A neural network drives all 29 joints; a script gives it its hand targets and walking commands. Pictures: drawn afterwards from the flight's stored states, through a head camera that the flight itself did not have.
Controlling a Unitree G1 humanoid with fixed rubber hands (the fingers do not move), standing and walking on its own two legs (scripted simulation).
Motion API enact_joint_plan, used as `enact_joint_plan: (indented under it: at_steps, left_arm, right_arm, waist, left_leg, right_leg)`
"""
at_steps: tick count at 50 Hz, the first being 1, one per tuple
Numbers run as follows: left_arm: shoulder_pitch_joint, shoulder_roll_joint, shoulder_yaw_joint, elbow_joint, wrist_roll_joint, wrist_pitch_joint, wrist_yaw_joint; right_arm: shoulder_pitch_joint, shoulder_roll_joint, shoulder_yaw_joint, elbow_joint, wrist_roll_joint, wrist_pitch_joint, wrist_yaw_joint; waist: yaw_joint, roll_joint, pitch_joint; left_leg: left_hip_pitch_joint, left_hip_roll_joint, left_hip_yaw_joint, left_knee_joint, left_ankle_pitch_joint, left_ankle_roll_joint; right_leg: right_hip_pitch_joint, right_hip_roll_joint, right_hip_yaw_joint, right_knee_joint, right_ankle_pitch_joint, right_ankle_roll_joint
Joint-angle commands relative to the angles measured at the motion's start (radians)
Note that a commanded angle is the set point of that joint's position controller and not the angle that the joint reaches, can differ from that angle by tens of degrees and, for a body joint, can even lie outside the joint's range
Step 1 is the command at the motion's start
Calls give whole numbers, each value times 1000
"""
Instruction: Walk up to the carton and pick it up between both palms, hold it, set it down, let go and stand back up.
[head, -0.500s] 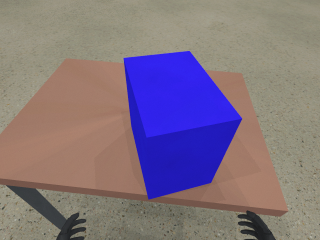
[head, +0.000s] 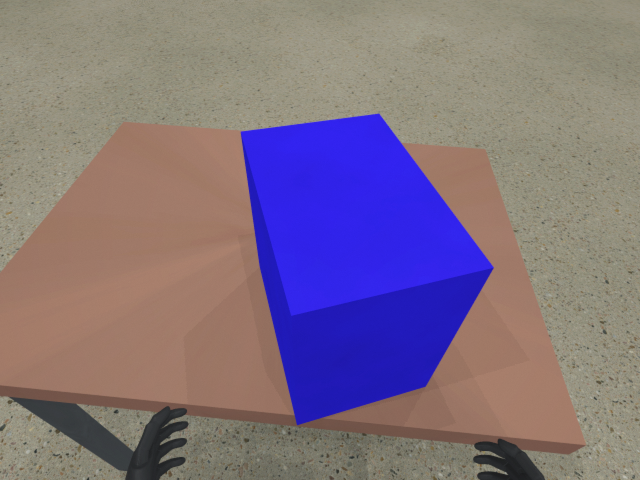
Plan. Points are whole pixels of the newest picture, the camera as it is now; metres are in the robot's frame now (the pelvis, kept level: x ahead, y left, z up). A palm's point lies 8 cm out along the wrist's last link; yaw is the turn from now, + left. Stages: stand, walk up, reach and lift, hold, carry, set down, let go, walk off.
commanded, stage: reach and lift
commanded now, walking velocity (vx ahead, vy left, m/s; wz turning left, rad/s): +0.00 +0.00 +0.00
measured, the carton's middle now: (338, 266) +0.39 +0.01 +0.06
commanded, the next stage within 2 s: none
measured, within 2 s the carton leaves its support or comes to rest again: neither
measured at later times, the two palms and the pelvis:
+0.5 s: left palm out of the picture +0.13 +0.15 +0.00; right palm out of the picture +0.13 -0.27 -0.02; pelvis -0.03 +0.00 +0.00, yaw -1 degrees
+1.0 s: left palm (206, 440) +0.17 +0.14 +0.04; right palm (587, 479) +0.16 -0.26 +0.00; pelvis -0.03 -0.01 +0.00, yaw -2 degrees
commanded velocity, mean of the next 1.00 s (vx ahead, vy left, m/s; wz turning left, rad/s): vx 0.00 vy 0.00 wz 0.00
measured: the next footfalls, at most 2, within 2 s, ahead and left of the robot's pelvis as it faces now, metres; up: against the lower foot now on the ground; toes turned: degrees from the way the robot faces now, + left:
none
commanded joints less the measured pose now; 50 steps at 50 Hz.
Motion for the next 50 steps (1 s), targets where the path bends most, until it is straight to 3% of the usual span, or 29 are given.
enact_joint_plan:
  at_steps: [1, 7, 11, 15, 16, 19, 21, 22, 25, 28, 29, 32, 37, 38, 40, 41, 44, 47, 49, 50]
  left_arm:
    - [24, -12, -32, -235, 25, -44, 46]
    - [7, -88, -105, -330, 55, -53, 96]
    - [17, -128, -140, -379, 54, -62, 121]
    - [52, -166, -149, -379, 79, -36, 133]
    - [48, -163, -146, -372, 76, -32, 130]
    - [52, -178, -154, -405, 70, -36, 137]
    - [77, -179, -149, -420, 67, -43, 137]
    - [82, -189, -155, -438, 63, -46, 135]
    - [45, -186, -178, -483, 66, -55, 149]
    - [22, -203, -182, -505, 90, -39, 163]
    - [6, -190, -186, -561, 79, -43, 166]
    - [3, -185, -212, -641, 72, -30, 181]
    - [-21, -171, -231, -664, 48, -3, 182]
    - [-33, -170, -233, -663, 45, 9, 184]
    - [-49, -145, -205, -646, 38, 33, 180]
    - [-60, -145, -205, -647, 35, 48, 180]
    - [-85, -126, -197, -668, 8, 75, 178]
    - [-72, -144, -195, -664, 9, 98, 185]
    - [-28, -146, -175, -697, 7, 110, 179]
    - [6, -150, -161, -716, 17, 119, 173]
  right_arm:
    - [-128, -250, -92, -220, 86, -102, 31]
    - [-141, -303, -112, -188, 156, -103, 78]
    - [-156, -333, -135, -250, 166, -107, 94]
    - [-119, -342, -134, -241, 186, -76, 106]
    - [-125, -345, -127, -271, 187, -72, 103]
    - [-117, -325, -126, -364, 190, -63, 95]
    - [-74, -308, -119, -418, 194, -58, 81]
    - [-57, -303, -111, -440, 202, -53, 77]
    - [-45, -291, -121, -469, 212, -31, 80]
    - [-14, -260, -106, -425, 230, 10, 78]
    - [-24, -252, -105, -487, 236, 5, 74]
    - [8, -243, -115, -498, 248, 24, 65]
    - [-11, -243, -131, -547, 243, 41, 50]
    - [-29, -243, -139, -542, 244, 49, 46]
    - [-63, -249, -143, -598, 236, 62, 33]
    - [-77, -255, -149, -610, 233, 72, 25]
    - [-135, -254, -164, -708, 214, 92, 5]
    - [-135, -260, -149, -723, 214, 107, 2]
    - [-107, -274, -131, -782, 223, 106, -8]
    - [-73, -274, -113, -776, 239, 107, -16]
  waist:
    - [23, -17, -179]
    - [22, 58, -152]
    - [19, -11, -125]
    - [18, -29, -62]
    - [23, -68, -66]
    - [41, -113, -39]
    - [34, -172, -30]
    - [35, -175, -38]
    - [28, -139, -23]
    - [30, -82, 45]
    - [34, -79, 18]
    - [1, -50, 36]
    - [-22, -52, 18]
    - [-16, -31, 23]
    - [-3, -86, 25]
    - [6, -79, 30]
    - [28, -107, 1]
    - [52, -110, -26]
    - [63, -139, -59]
    - [63, -125, -81]
  left_leg:
    - [153, -47, -5, 7, 369, 15]
    - [198, -26, -24, 14, 401, -10]
    - [134, -20, -23, -1, 286, 8]
    - [89, -21, -17, -32, 197, 8]
    - [70, -28, -7, -33, 172, 15]
    - [-3, -39, 8, -56, 102, 24]
    - [-43, -46, 14, -55, 74, 36]
    - [-53, -47, 13, -58, 70, 32]
    - [-64, -46, 19, -64, 0, 22]
    - [-62, -54, 29, -59, -16, 7]
    - [-61, -57, 27, -41, -7, 6]
    - [-54, -50, 11, -23, -14, 9]
    - [-49, -51, 1, 15, -22, 15]
    - [-57, -48, -2, 3, -29, 16]
    - [-86, -53, 6, 8, -37, 26]
    - [-102, -52, 7, -6, -43, 25]
    - [-84, -47, 20, -41, -43, 39]
    - [-40, -34, 14, -57, 14, 37]
    - [-7, -39, 12, -46, 117, 34]
    - [48, -44, 13, -32, 223, 29]
  right_leg:
    - [22, -3, 53, -93, 332, 14]
    - [-64, 23, 28, -115, 225, -31]
    - [-65, 23, 33, -110, 150, -31]
    - [-49, 9, 57, -124, 93, -31]
    - [-29, 1, 72, -131, 86, -20]
    - [6, -17, 100, -127, 49, 1]
    - [46, -37, 136, -133, 57, 21]
    - [59, -42, 143, -136, 47, 24]
    - [12, -48, 155, -149, -103, 12]
    - [-32, -79, 200, -184, -249, 2]
    - [-41, -98, 219, -185, -256, 6]
    - [-57, -108, 227, -181, -272, 4]
    - [-62, -130, 251, -181, -307, 5]
    - [-51, -124, 237, -166, -274, 5]
    - [-38, -135, 259, -168, -272, 20]
    - [-18, -134, 257, -166, -264, 21]
    - [9, -88, 201, -137, -189, 22]
    - [12, -60, 172, -123, -101, 18]
    - [65, -60, 181, -121, 33, 25]
    - [95, -47, 167, -109, 172, 25]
